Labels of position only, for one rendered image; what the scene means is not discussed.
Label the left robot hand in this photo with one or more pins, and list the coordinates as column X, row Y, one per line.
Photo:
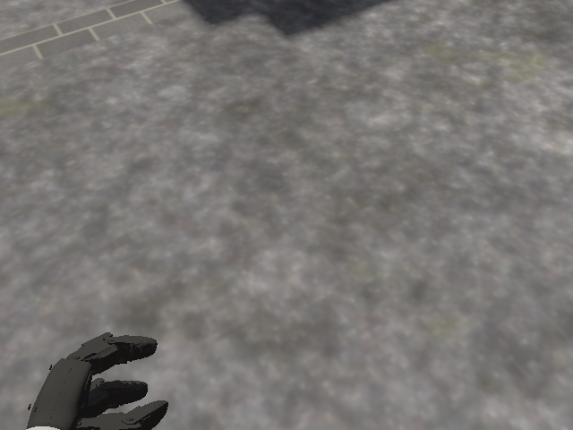
column 69, row 400

